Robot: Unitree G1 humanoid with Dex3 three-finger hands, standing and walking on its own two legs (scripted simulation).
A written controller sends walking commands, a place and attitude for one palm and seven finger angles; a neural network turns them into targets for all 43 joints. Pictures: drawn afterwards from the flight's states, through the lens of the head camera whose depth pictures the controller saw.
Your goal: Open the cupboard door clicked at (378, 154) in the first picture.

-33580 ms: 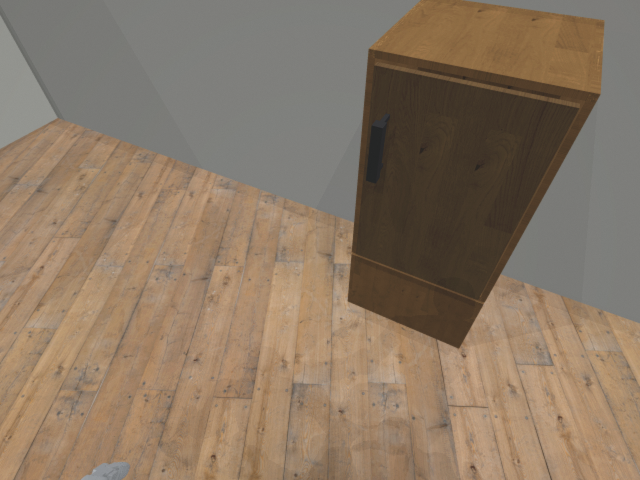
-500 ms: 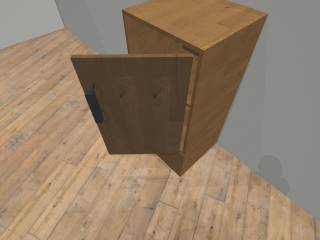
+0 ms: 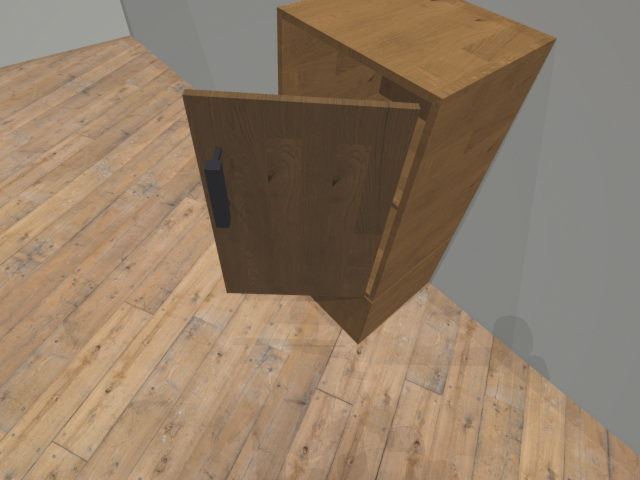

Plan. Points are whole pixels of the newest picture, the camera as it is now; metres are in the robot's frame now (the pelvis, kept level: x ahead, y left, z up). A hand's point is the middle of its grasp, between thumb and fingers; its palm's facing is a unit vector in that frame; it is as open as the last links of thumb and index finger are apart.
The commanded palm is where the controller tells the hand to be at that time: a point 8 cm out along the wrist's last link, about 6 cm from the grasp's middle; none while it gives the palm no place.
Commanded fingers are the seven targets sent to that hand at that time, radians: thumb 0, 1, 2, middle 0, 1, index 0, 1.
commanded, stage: come to a stop and stand still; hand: left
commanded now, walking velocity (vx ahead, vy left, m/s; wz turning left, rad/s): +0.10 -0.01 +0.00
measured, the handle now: (220, 188) +0.59 +0.22 -0.04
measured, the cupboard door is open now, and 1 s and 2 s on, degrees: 48 48 48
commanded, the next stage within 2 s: look again from close up in 0.60 s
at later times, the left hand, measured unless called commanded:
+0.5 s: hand out of the picture +0.00 +0.13 -0.19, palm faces +0.03 -0.99 -0.13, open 7.4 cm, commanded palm none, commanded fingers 0.00 0.90 0.90 -0.20 -0.30 -0.20 -0.30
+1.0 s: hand out of the picture +0.02 +0.17 -0.18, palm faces +0.02 -0.97 -0.23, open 7.4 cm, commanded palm none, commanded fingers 0.00 0.90 0.90 -0.20 -0.30 -0.20 -0.30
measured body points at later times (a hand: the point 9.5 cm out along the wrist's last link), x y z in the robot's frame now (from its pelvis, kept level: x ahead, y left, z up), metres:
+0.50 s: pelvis +0.01 -0.02 +0.00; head +0.03 -0.01 +0.44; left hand +0.00 +0.18 -0.17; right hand -0.04 -0.24 -0.16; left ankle +0.04 +0.08 -0.74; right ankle -0.06 -0.15 -0.74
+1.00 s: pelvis -0.01 -0.02 -0.01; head -0.01 -0.02 +0.44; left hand +0.02 +0.22 -0.17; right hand +0.05 -0.25 -0.16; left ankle +0.04 +0.08 -0.74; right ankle -0.06 -0.15 -0.74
